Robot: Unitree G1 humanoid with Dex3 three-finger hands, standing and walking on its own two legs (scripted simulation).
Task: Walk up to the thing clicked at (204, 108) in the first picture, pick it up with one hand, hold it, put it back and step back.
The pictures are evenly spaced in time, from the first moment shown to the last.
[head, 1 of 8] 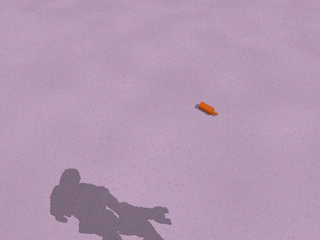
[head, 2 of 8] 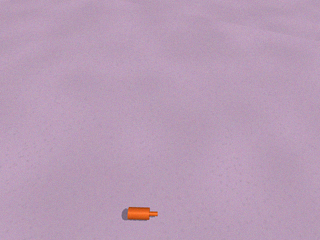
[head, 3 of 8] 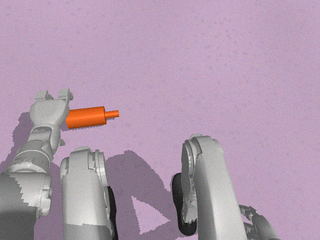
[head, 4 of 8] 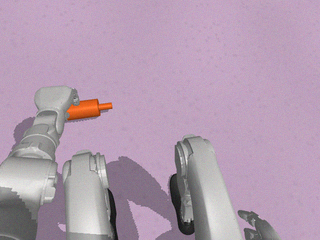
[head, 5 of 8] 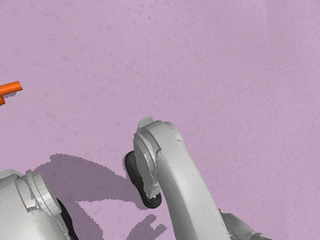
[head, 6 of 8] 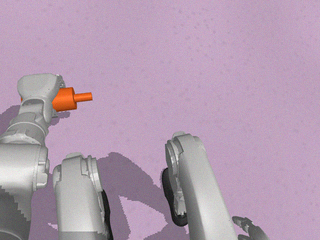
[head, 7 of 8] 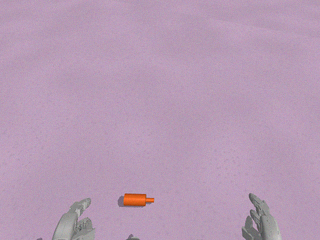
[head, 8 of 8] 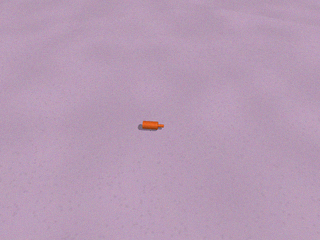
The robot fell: no
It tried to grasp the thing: yes
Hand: left
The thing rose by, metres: 0.67
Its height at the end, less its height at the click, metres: +0.00
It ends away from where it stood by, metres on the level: 0.05
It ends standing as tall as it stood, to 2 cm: yes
